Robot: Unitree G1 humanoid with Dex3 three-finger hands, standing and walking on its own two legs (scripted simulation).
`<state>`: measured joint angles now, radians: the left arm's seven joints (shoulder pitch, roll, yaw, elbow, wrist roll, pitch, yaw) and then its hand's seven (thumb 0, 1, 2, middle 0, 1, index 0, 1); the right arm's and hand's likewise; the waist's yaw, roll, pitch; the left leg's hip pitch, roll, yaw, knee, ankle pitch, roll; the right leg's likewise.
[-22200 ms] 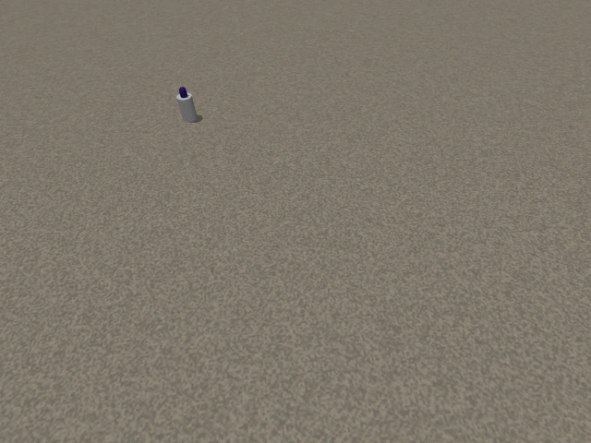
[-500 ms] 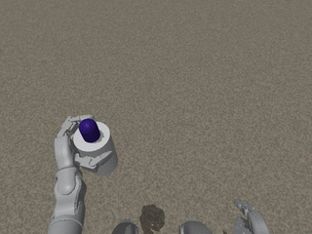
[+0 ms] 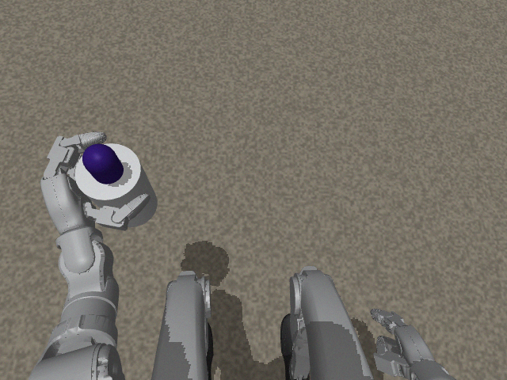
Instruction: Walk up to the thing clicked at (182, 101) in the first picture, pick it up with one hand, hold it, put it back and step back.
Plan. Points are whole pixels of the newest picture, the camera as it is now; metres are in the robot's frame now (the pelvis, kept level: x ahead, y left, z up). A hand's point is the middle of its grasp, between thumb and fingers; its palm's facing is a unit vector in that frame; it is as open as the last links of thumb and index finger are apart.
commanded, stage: crouch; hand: left
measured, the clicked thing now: (117, 183) +0.41 +0.22 -0.04
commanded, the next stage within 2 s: lower in 1.10 s
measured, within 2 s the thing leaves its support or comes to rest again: neither
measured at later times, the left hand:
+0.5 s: hand (129, 206) +0.43 +0.25 -0.20, palm faces +0.33 -0.94 -0.02, open 11.7 cm
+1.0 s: hand (133, 211) +0.44 +0.26 -0.27, palm faces +0.33 -0.94 -0.01, open 11.7 cm
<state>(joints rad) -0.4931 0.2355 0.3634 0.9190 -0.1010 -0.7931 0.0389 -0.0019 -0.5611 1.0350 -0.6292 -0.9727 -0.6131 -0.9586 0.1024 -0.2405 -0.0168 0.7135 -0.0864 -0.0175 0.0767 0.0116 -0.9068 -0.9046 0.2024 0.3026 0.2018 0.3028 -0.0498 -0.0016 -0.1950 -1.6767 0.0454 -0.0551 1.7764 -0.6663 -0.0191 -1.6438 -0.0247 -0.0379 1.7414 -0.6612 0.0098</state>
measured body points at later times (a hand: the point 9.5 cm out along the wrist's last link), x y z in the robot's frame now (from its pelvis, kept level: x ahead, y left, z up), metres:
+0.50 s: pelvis -0.04 +0.00 -0.15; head +0.17 +0.05 +0.24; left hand +0.40 +0.30 -0.19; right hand +0.04 -0.27 -0.27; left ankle +0.06 +0.13 -0.49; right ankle +0.06 -0.13 -0.49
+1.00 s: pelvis -0.04 +0.01 -0.21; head +0.18 +0.08 +0.17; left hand +0.42 +0.31 -0.27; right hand +0.04 -0.27 -0.31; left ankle +0.06 +0.13 -0.49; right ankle +0.06 -0.13 -0.49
